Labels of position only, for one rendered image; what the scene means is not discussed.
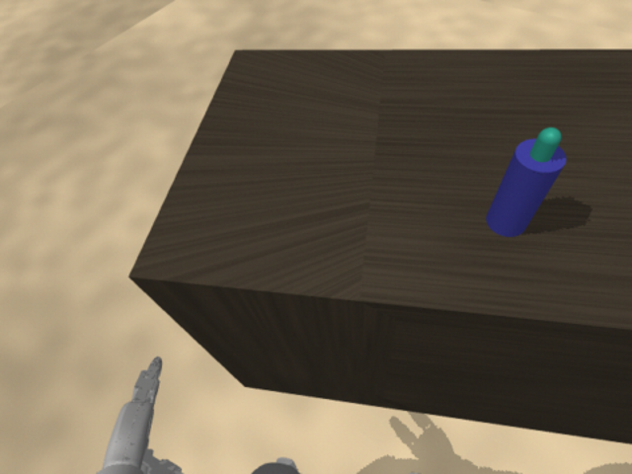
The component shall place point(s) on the left robot hand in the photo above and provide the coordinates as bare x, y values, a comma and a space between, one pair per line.
130, 437

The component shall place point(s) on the bottle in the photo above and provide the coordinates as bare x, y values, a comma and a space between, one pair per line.
535, 166

